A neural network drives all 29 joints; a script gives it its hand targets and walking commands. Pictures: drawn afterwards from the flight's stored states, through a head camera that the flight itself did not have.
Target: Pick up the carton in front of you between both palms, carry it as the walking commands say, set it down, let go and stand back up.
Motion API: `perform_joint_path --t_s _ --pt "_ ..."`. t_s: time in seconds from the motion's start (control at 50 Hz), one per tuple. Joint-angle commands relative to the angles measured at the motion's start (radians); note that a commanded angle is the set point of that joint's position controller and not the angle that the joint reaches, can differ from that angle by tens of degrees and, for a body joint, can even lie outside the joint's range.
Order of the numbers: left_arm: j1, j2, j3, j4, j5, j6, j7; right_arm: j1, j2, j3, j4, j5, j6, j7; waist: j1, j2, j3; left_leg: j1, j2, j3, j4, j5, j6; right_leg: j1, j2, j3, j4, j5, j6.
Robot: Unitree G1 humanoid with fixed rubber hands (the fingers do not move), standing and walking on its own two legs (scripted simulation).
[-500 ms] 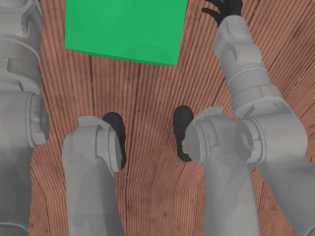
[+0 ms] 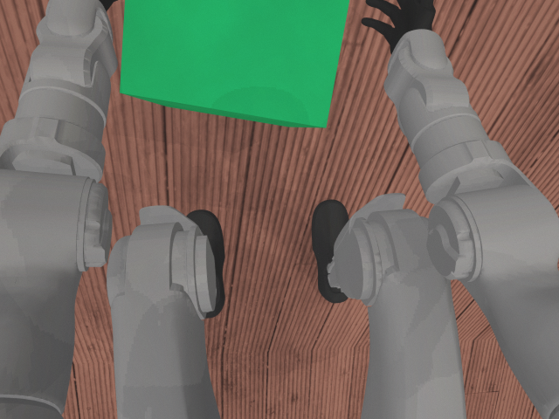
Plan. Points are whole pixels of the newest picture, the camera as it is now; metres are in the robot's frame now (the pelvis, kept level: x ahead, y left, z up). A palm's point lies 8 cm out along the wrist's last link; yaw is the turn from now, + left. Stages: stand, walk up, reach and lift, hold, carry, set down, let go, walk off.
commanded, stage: reach and lift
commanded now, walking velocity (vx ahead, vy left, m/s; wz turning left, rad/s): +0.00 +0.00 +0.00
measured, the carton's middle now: (238, 37) +0.52 +0.06 -0.25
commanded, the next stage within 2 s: none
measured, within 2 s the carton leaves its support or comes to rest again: leaves its support in 0.40 s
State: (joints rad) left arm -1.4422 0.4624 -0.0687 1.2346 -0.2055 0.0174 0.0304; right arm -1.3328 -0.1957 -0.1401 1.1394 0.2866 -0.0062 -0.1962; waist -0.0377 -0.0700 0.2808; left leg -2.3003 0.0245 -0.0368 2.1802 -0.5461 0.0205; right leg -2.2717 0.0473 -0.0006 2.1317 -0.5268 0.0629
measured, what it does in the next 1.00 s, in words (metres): rises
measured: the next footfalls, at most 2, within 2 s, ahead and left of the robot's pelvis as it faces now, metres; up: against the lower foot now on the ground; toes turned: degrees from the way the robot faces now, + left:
none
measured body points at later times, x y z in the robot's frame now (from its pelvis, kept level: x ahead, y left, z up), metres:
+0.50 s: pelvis +0.00 +0.00 -0.01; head +0.34 +0.07 +0.27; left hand +0.55 +0.20 -0.17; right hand +0.54 -0.11 -0.15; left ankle +0.11 +0.12 -0.34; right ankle +0.13 -0.13 -0.34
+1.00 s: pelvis +0.01 -0.02 +0.10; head +0.25 +0.04 +0.48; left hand +0.49 +0.20 +0.03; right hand +0.50 -0.11 +0.04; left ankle +0.11 +0.12 -0.34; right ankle +0.13 -0.13 -0.34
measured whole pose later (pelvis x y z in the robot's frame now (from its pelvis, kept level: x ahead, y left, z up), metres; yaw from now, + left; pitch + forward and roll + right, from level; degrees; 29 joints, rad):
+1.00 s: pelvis +0.01 -0.02 +0.10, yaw +6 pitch +42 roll -2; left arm -1.09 0.10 0.36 0.86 0.23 0.34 -0.02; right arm -0.98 0.10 -0.57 0.66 -0.18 0.30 -0.14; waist -0.02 -0.04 -0.17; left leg -2.06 -0.04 -0.06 1.81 -0.48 -0.03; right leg -2.03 0.09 0.05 1.81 -0.52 0.06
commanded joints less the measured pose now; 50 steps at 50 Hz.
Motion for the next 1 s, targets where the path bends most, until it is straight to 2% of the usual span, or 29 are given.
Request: perform_joint_path --t_s 0.0,0.04,0.08,0.14,0.16,0.2,0.24,0.3,0.36,0.42,0.46,0.52,0.54,0.56,0.58,0.62,0.68,0.74,0.78,0.82,0.88,0.98 --pt "-0.268 0.043 -0.013 -0.055 -0.012 -0.021 -0.005 -0.158 -0.013 -0.001 -0.093 -0.009 -0.021 0.0 0.02 0.153 -1.021 0.588 -0.009 -0.019 -0.217 0.216 -0.01 0.445 0.024 -0.07 -0.129 0.223 0.006" --pt "-0.297 -0.016 -0.044 -0.054 -0.025 -0.027 -0.009 -0.188 0.044 0.019 -0.1 -0.005 -0.025 0.003 0.023 0.145 -1.021 0.576 -0.015 -0.017 -0.226 0.205 -0.003 0.47 0.034 -0.07 -0.134 0.223 0.003" --pt "-0.337 -0.103 -0.077 -0.048 -0.04 -0.031 -0.019 -0.217 0.117 0.032 -0.092 -0.013 -0.03 0.007 0.014 0.143 -1.015 0.569 -0.022 -0.017 -0.234 0.194 0.002 0.49 0.045 -0.071 -0.139 0.223 -0.001" --pt "-0.363 -0.16 -0.073 -0.035 -0.023 -0.032 -0.024 -0.215 0.13 -0.027 -0.052 -0.078 -0.033 0.002 -0.03 0.157 -0.993 0.564 -0.034 -0.023 -0.237 0.178 -0.005 0.5 0.053 -0.076 -0.147 0.218 -0.003" --pt "-0.395 -0.255 -0.09 -0.049 -0.016 -0.027 -0.039 -0.245 0.2 -0.029 -0.055 -0.102 -0.031 0.013 -0.044 0.169 -0.991 0.571 -0.043 -0.026 -0.237 0.177 -0.005 0.493 0.061 -0.079 -0.148 0.215 -0.007" --pt "-0.514 -0.533 -0.152 -0.081 -0.014 -0.013 -0.101 -0.376 0.476 0.009 -0.065 -0.131 -0.016 0.076 -0.037 0.172 -0.996 0.556 -0.061 -0.026 -0.235 0.19 -0.002 0.473 0.079 -0.083 -0.136 0.217 -0.021" --pt "-0.537 -0.701 -0.149 -0.094 0.018 0.009 -0.148 -0.437 0.632 -0.002 -0.084 -0.172 0.009 0.131 -0.031 0.182 -0.98 0.537 -0.077 -0.008 -0.219 0.191 -0.009 0.456 0.091 -0.087 -0.121 0.208 -0.028" --pt "-0.506 -0.849 -0.114 -0.134 0.061 0.044 -0.199 -0.472 0.768 -0.02 -0.135 -0.211 0.051 0.193 -0.02 0.188 -0.972 0.522 -0.096 0.018 -0.209 0.19 -0.007 0.435 0.106 -0.102 -0.115 0.19 -0.031" --pt "-0.51 -0.97 -0.109 -0.198 0.052 0.064 -0.226 -0.509 0.873 0.006 -0.186 -0.193 0.075 0.225 -0.01 0.183 -1.06 0.548 -0.104 0.029 -0.197 0.244 -0.003 0.465 0.116 -0.105 -0.099 0.231 -0.037" --pt "-0.525 -1.063 -0.14 -0.296 0.022 0.071 -0.225 -0.513 0.969 0.064 -0.252 -0.154 0.09 0.236 0.004 0.183 -1.244 0.672 -0.108 0.041 -0.186 0.357 -0.007 0.5 0.12 -0.118 -0.082 0.315 -0.036" --pt "-0.53 -1.11 -0.173 -0.4 0.007 0.082 -0.213 -0.51 1.039 0.114 -0.312 -0.123 0.108 0.243 0.023 0.201 -1.4 0.812 -0.112 0.048 -0.185 0.451 -0.014 0.504 0.124 -0.128 -0.077 0.36 -0.031" --pt "-0.505 -1.167 -0.202 -0.544 0.016 0.117 -0.187 -0.515 1.113 0.183 -0.42 -0.089 0.15 0.259 0.053 0.233 -1.601 1.029 -0.118 0.057 -0.197 0.545 -0.027 0.464 0.133 -0.141 -0.094 0.355 -0.018" --pt "-0.482 -1.187 -0.204 -0.578 0.029 0.134 -0.179 -0.531 1.124 0.208 -0.468 -0.087 0.166 0.265 0.064 0.237 -1.638 1.078 -0.121 0.06 -0.208 0.552 -0.029 0.445 0.136 -0.142 -0.105 0.334 -0.014" --pt "-0.455 -1.225 -0.207 -0.616 0.044 0.143 -0.164 -0.547 1.131 0.235 -0.51 -0.088 0.172 0.264 0.079 0.232 -1.658 1.036 -0.127 0.069 -0.237 0.462 -0.029 0.488 0.137 -0.14 -0.118 0.294 -0.015" --pt "-0.449 -1.232 -0.213 -0.637 0.062 0.161 -0.163 -0.546 1.152 0.256 -0.553 -0.099 0.189 0.271 0.07 0.217 -1.644 1.053 -0.132 0.069 -0.257 0.447 -0.029 0.473 0.14 -0.137 -0.144 0.272 -0.014" --pt "-0.395 -1.29 -0.216 -0.662 0.073 0.197 -0.164 -0.55 1.169 0.304 -0.619 -0.113 0.22 0.28 0.072 0.193 -1.65 1.056 -0.149 0.082 -0.277 0.432 -0.031 0.499 0.149 -0.133 -0.182 0.242 -0.013" --pt "-0.349 -1.347 -0.179 -0.619 0.113 0.245 -0.185 -0.502 1.183 0.278 -0.579 -0.176 0.259 0.285 0.053 0.173 -1.514 0.937 -0.165 0.088 -0.354 0.263 -0.033 0.505 0.15 -0.132 -0.249 0.14 -0.025" --pt "-0.301 -1.377 -0.108 -0.514 0.169 0.277 -0.218 -0.417 1.195 0.178 -0.469 -0.267 0.292 0.283 0.006 0.176 -1.336 0.794 -0.168 0.088 -0.424 0.117 -0.033 0.499 0.146 -0.118 -0.325 0.059 -0.041" --pt "-0.273 -1.378 -0.048 -0.454 0.211 0.286 -0.236 -0.38 1.193 0.112 -0.42 -0.319 0.303 0.286 -0.014 0.177 -1.276 0.751 -0.169 0.086 -0.46 0.076 -0.03 0.506 0.144 -0.11 -0.367 0.039 -0.048" --pt "-0.252 -1.377 0.005 -0.422 0.247 0.286 -0.246 -0.369 1.212 0.088 -0.403 -0.344 0.308 0.292 -0.005 0.165 -1.275 0.761 -0.17 0.084 -0.491 0.08 -0.024 0.524 0.145 -0.103 -0.404 0.04 -0.046" --pt "-0.221 -1.368 0.069 -0.393 0.295 0.284 -0.253 -0.356 1.254 0.085 -0.387 -0.355 0.313 0.305 0.028 0.125 -1.293 0.782 -0.173 0.089 -0.534 0.095 -0.013 0.571 0.149 -0.09 -0.462 0.043 -0.036" --pt "-0.182 -1.379 0.076 -0.431 0.316 0.288 -0.266 -0.3 1.312 0.134 -0.401 -0.347 0.325 0.318 0.059 0.07 -1.372 0.843 -0.178 0.099 -0.591 0.152 -0.004 0.702 0.151 -0.075 -0.544 0.093 -0.016"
